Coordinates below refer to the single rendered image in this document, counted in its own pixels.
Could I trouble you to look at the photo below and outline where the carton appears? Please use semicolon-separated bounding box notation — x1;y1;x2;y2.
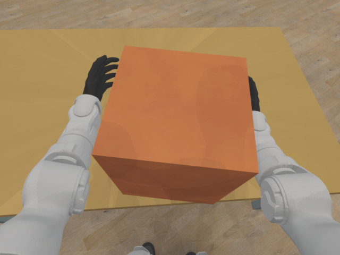
91;46;259;205

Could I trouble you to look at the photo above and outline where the right robot hand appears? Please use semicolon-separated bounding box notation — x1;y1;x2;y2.
248;76;260;112

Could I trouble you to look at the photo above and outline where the robot right upper arm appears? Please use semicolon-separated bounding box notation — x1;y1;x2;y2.
261;173;340;255

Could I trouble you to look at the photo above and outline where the table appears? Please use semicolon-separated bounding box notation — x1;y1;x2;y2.
0;27;340;224

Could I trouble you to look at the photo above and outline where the left robot forearm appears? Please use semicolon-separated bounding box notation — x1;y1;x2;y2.
22;94;102;207

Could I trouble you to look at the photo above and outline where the left robot foot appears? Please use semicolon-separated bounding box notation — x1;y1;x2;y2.
142;242;155;255

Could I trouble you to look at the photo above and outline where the left robot hand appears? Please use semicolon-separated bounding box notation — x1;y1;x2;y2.
83;55;119;101

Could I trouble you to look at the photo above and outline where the robot left upper arm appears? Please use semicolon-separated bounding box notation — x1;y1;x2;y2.
0;160;90;255

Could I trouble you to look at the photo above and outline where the right robot forearm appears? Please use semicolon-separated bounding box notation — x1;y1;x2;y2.
252;110;333;213

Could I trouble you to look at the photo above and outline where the left robot shin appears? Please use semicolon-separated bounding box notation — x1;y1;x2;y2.
133;246;149;252

